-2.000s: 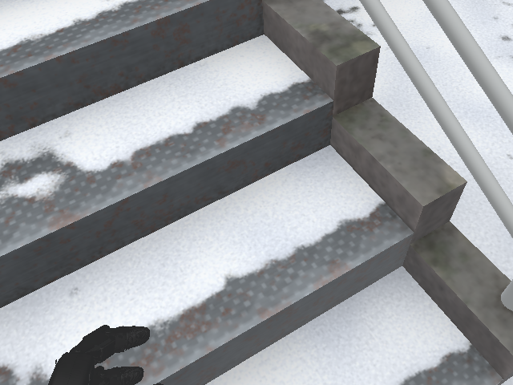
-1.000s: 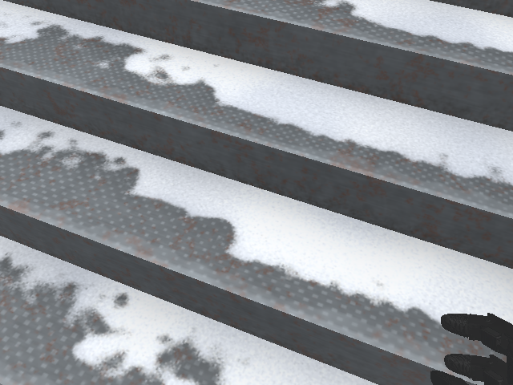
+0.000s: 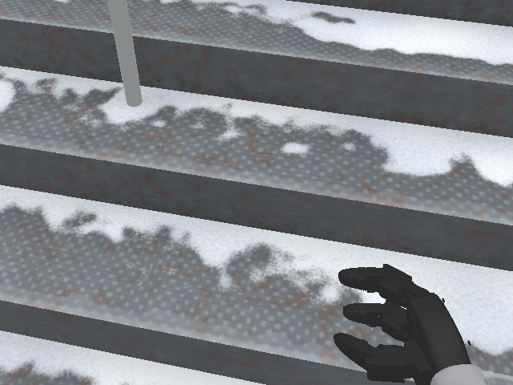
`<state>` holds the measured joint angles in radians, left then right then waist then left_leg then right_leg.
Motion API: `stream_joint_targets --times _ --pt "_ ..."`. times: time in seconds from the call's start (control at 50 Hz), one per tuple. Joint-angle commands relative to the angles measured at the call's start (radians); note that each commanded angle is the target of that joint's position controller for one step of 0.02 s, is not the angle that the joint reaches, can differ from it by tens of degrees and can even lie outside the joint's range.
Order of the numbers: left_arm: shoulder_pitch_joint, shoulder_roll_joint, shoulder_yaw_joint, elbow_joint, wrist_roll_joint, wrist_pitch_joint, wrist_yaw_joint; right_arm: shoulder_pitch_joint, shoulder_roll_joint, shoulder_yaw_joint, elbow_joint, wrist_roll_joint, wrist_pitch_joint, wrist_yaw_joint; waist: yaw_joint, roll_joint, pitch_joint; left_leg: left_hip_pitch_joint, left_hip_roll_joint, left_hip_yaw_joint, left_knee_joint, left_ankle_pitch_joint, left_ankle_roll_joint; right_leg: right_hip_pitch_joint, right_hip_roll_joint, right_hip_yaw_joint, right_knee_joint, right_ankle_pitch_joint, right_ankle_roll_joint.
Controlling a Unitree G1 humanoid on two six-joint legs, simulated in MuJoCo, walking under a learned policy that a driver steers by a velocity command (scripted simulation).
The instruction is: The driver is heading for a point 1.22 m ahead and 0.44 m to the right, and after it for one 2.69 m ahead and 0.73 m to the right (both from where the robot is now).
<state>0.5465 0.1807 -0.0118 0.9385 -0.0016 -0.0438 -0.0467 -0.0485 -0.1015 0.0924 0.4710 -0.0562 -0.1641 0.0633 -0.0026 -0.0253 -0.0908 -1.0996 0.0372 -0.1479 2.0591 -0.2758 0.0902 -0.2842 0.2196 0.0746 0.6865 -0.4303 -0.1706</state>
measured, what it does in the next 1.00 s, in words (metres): climbs, turning right: left foot 0.15 m higher, then right foot 0.15 m higher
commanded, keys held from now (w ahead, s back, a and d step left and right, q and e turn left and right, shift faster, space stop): w+e+shift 0.74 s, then w+shift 0.26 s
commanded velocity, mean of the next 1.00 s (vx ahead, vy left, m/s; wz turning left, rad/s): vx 0.96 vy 0.06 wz -0.87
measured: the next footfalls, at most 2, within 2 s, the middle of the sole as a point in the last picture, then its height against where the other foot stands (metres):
left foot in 0.14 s outside the picture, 0.15 m higher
right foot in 0.58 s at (348, 306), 0.15 m higher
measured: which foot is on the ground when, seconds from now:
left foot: up 0.00-0.12, down 0.14-0.58, up 0.60-1.00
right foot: down 0.00-0.16, up 0.18-0.56, down 0.58-1.00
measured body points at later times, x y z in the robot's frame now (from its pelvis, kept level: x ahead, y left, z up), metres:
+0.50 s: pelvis +0.41 +0.00 +0.17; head +0.42 -0.01 +0.62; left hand +0.75 -0.03 +0.19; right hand +0.22 -0.16 +0.02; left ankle +0.33 +0.18 -0.56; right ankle +0.52 -0.17 -0.33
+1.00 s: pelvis +0.79 -0.21 +0.36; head +0.77 -0.24 +0.81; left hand +0.96 -0.04 +0.23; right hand +0.86 -0.51 +0.35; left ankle +0.94 -0.23 -0.26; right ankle +0.59 -0.16 -0.38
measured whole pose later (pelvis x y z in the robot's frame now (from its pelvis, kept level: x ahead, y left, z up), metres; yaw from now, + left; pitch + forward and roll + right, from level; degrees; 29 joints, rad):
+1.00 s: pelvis +0.79 -0.21 +0.36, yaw -52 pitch +3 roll +4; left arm 0.49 0.17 0.00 0.88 -0.03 -0.05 0.04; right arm -0.02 -0.07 0.13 0.41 -0.01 -0.05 -0.01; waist 0.01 -0.01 -0.05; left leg -0.86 0.00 0.15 1.23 -0.44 0.05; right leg 0.00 -0.02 0.21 0.38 -0.16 -0.09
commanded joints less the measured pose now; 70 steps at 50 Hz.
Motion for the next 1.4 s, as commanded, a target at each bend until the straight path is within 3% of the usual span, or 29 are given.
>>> stream_joint_targets --times 0.02,0.08,0.14,0.16,0.18,0.2,0.24,0.3,0.48,0.52,0.56,0.58,0.6,0.62,0.7,0.84,0.9,0.94,0.96,1.0,1.02,1.04,1.1,1.16,1.24,1.26,1.34,1.36,1.4 --pt "-0.18 0.078 0.007 -0.097 -0.02 -0.038 0.034 -0.135 0.064 0.068 -0.172 -0.024 -0.014 -0.016 -0.084 0.083 0.214 0.005 0.024 0.235 -0.165 -0.044 -0.056 -0.405 -0.18 0.372 -0.463 0.124 -0.089" --pt "-0.063 0.152 0.042 -0.1 -0.076 -0.018 0.066 -0.268 0.034 0.09 -0.258 -0.016 -0.035 -0.052 -0.018 0.092 0.052 0.566 0.043 0.329 -0.807 -0.085 -0.077 -0.493 -0.222 0.297 -0.61 0.406 -0.083" --pt "-0.265 0.385 0.111 -0.15 -0.01 -0.087 0.045 0.519 -0.35 -0.142 -0.077 0.06 -0.017 -0.128 -0.441 -0.214 -0.528 1.359 -0.025 0.028 -1.087 -0.25 -0.016 -0.177 -0.233 0.362 0.099 1.758 -0.004" --pt "-0.399 0.24 0.079 -0.219 0.041 -0.111 0.03 0.786 -0.496 -0.183 0.08 0.054 -0.007 -0.119 -0.421 0.156 -0.564 1.475 0.147 -0.298 -1.261 -0.413 0.034 -0.207 -0.163 0.288 0.47 1.059 -0.006" --pt "-0.345 0.086 0.049 -0.292 0.007 -0.124 0.0 0.645 -0.459 -0.171 0.11 0.018 0.012 -0.145 -0.236 0.585 -0.539 1.463 0.382 -0.975 -1.72 -0.553 0.178 -0.533 -0.056 0.245 0.929 0.365 0.023" --pt "-0.306 0.096 0.051 -0.295 0.011 -0.121 -0.028 0.503 -0.325 -0.153 0.102 0.065 0.032 -0.149 -0.179 0.387 -0.272 1.288 0.42 -1.054 -1.829 -0.83 0.197 -0.667 -0.132 0.209 1.165 0.304 0.021" --pt "-0.431 -0.046 0.006 -0.408 0.017 -0.065 -0.055 0.39 -0.048 -0.085 0.251 0.047 0.043 -0.124 -0.044 0.087 0.083 0.878 0.371 -0.602 -1.742 -0.553 0.14 -0.75 -0.191 0.087 1.385 0.281 0.011" --pt "-0.372 -0.161 -0.043 -0.426 -0.039 -0.024 -0.048 0.376 0.065 -0.075 0.441 0.014 0.051 -0.058 0.07 -0.003 0.14 0.73 0.289 -0.068 -1.659 -0.112 0.006 -0.85 -0.253 0.079 1.558 0.249 -0.034" --pt "-0.742 -0.046 -0.087 -0.662 -0.039 0.027 -0.021 0.452 -0.295 -0.101 0.478 0.027 0.095 -0.135 0.072 0.085 0.164 0.795 0.216 0.456 -2.037 0.356 -0.017 -0.76 -0.382 -0.193 0.854 0.133 0.059" --pt "-0.794 0.064 -0.031 -0.666 -0.037 0.003 -0.034 0.553 -0.381 -0.111 0.483 0.028 0.067 -0.147 0.062 0.127 0.019 0.831 0.216 0.482 -1.857 1.412 0.001 -0.285 -0.201 -0.387 0.716 0.074 0.032" --pt "-0.392 0.208 0.062 -0.564 -0.032 0.018 -0.013 0.432 -0.588 -0.182 0.41 0.049 0.077 -0.143 0.267 0.373 -0.223 1.167 0.289 0.393 -1.45 2.019 0.034 -0.136 -0.135 -0.267 0.521 -0.125 -0.052" --pt "-0.197 0.299 0.101 -0.49 -0.036 0.03 -0.024 0.354 -0.556 -0.196 0.325 0.07 0.095 -0.14 0.311 0.32 -0.276 1.104 0.268 0.349 -1.157 1.78 0.017 0.081 -0.112 -0.127 0.213 -0.116 -0.093" --pt "-0.21 0.413 0.134 -0.419 -0.047 0.041 -0.03 0.371 -0.302 -0.147 0.238 0.033 0.076 -0.123 0.155 -0.068 -0.219 0.637 0.053 0.27 -0.787 0.421 -0.062 0.365 -0.262 0.4 -0.069 -0.119 -0.189" --pt "-0.225 0.352 0.119 -0.437 -0.005 0.028 0.007 0.332 -0.273 -0.14 0.173 0.012 0.014 -0.079 0.125 -0.312 -0.415 0.353 -0.122 -0.035 -0.343 0.134 -0.023 0.524 -0.398 1.039 -0.417 -0.468 -0.305" --pt "-0.073 0.046 0.037 -0.2 -0.001 -0.028 -0.005 0.08 0.039 -0.025 -0.008 -0.004 -0.026 -0.035 -0.004 0.061 0.063 -0.056 -0.044 0.005 0.208 -0.04 0.053 0.086 -0.262 0.59 -0.29 -0.092 -0.076" --pt "-0.098 0.1 -0.003 -0.14 0.021 -0.019 0.022 -0.06 0.033 0.042 -0.179 0.019 0.093 -0.051 -0.08 0.169 0.258 -0.204 0.02 0.21 0.125 -0.029 -0.043 -0.302 -0.247 0.2 -0.322 0.619 0.114" --pt "-0.162 0.07 0.01 -0.117 -0.026 -0.017 0.069 -0.075 0.022 0.037 -0.197 0.008 0.06 -0.054 -0.131 -0.193 -0.05 0.54 0.059 0.248 -0.527 0.171 -0.076 -0.443 -0.25 0.117 -0.65 0.269 -0.024" --pt "-0.131 0.208 0.052 -0.106 -0.04 -0.046 0.057 0.15 -0.165 -0.076 -0.09 0.051 0.046 -0.102 -0.219 -0.241 -0.293 1.019 -0.093 0.35 -0.656 -0.005 -0.089 -0.215 -0.289 0.097 -0.45 1.243 -0.042" --pt "-0.196 0.361 0.111 -0.214 -0.046 -0.052 0.077 0.1 -0.223 -0.101 -0.109 0.061 0.097 -0.121 -0.173 -0.214 -0.102 0.633 -0.123 0.413 -0.737 -0.311 -0.061 0.107 -0.375 0.153 -0.284 2.137 0.036" --pt "-0.244 0.357 0.133 -0.181 -0.036 -0.029 0.153 0.188 -0.243 -0.109 -0.098 0.045 0.151 -0.074 -0.226 -0.192 -0.078 0.599 -0.118 0.348 -1.154 -0.2 0.002 0.373 -0.497 0.197 0.066 2.532 0.03" --pt "-0.359 0.359 0.146 -0.227 -0.029 -0.042 0.16 0.371 -0.285 -0.123 -0.02 0.026 0.155 -0.042 -0.353 -0.055 -0.14 0.918 -0.072 0.128 -1.344 -0.008 0.115 0.14 -0.376 0.193 0.487 1.956 0.016" --pt "-0.365 0.014 0.069 -0.296 -0.019 -0.057 0.117 0.399 -0.278 -0.118 0.066 -0.003 0.16 -0.041 -0.186 0.667 -0.117 1.132 0.206 -0.524 -1.67 0.478 0.345 -0.471 0.08 0.14 1.144 -0.053 0.126" --pt "-0.327 -0.105 0.005 -0.324 0.03 -0.062 0.02 0.463 -0.052 -0.105 0.281 0.064 0.071 -0.035 0.01 -0.15 0.053 0.931 0.29 -0.637 -1.742 -0.354 0.012 -0.711 -0.156 0.272 1.281 0.287 -0.055" --pt "-0.273 -0.099 -0.036 -0.305 -0.015 -0.069 0.002 0.431 -0.006 -0.097 0.389 0.026 0.079 -0.042 0.097 -0.03 0.203 0.766 0.117 -0.052 -1.599 0.621 -0.093 -0.832 -0.113 0.226 1.346 0.274 0.013" --pt "-0.324 0.127 0.027 -0.338 -0.005 0.0 0.106 0.182 -0.196 -0.127 0.163 0.029 0.102 -0.058 0.106 0.097 0.127 0.371 -0.056 0.286 -1.88 0.294 0.113 -0.238 -0.117 -0.171 0.762 0.174 0.185" --pt "-0.653 -0.11 -0.052 -0.499 0.052 -0.023 0.069 0.462 -0.149 -0.107 0.347 0.042 0.075 -0.07 0.038 0.006 0.116 0.446 0.072 0.034 -1.803 0.815 0.025 -0.386 -0.183 -0.224 0.873 0.36 0.18" --pt "-0.289 0.158 0.072 -0.357 -0.035 0.014 0.134 0.489 -0.266 -0.134 0.23 0.051 0.154 -0.055 0.112 0.204 -0.124 0.64 -0.088 0.183 -1.406 1.538 -0.023 0.318 -0.109 -0.26 0.18 0.177 0.16" --pt "-0.094 0.209 0.116 -0.28 -0.028 0.031 0.139 0.313 -0.344 -0.156 0.152 0.063 0.162 -0.057 0.22 0.249 -0.192 0.618 -0.116 0.183 -1.194 1.526 -0.116 0.516 -0.107 -0.245 -0.058 0.435 0.153" --pt "0.018 0.204 0.113 -0.113 -0.035 0.005 0.136 0.199 -0.22 -0.128 0.004 0.031 0.156 -0.046 0.199 -0.241 0.049 0.311 -0.186 0.226 0.101 -0.484 -0.219 0.584 -0.371 -0.08 -0.517 1.213 0.117"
